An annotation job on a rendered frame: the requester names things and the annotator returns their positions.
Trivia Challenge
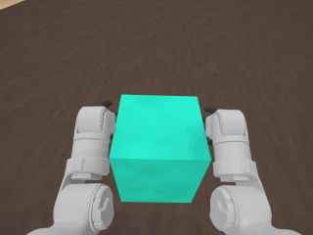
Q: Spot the right robot forearm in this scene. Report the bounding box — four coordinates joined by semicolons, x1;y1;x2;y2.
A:
205;109;272;214

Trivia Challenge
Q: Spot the left robot hand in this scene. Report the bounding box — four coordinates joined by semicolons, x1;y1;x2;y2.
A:
100;101;118;139

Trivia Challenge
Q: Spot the robot left upper arm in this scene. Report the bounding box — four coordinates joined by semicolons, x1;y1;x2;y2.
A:
26;183;114;235

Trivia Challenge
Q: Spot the carton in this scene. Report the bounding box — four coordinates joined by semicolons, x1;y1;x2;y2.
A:
109;94;211;203

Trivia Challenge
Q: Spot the right robot hand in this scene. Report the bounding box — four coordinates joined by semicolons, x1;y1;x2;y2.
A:
202;107;216;145

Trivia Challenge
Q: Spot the robot right upper arm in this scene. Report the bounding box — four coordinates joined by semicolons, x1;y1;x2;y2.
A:
209;185;301;235

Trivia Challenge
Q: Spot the left robot forearm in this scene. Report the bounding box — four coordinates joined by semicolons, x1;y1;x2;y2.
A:
53;106;115;219

